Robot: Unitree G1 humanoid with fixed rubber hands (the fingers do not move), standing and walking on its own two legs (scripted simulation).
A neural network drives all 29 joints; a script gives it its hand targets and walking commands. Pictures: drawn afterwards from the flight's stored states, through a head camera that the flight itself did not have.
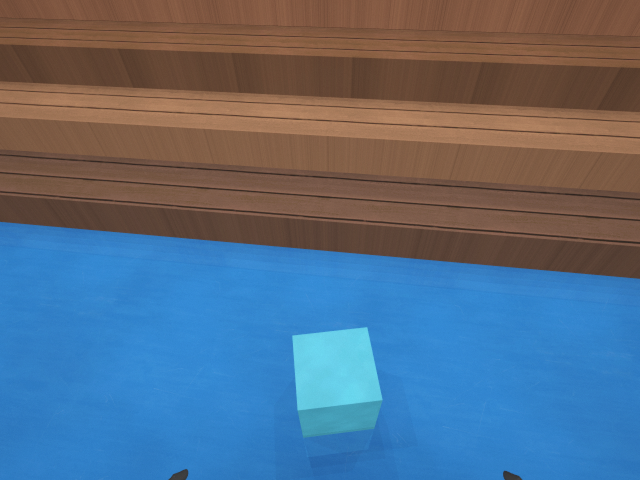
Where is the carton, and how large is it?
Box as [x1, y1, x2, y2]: [292, 327, 381, 437]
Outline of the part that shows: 366,327 292,336 297,408 303,437 368,429 374,427 381,403 381,395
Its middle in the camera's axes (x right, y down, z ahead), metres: +0.04 +0.41 +1.11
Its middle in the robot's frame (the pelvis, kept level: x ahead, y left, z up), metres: +0.47 +0.01 -0.64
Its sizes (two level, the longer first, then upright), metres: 0.210 0.200 0.250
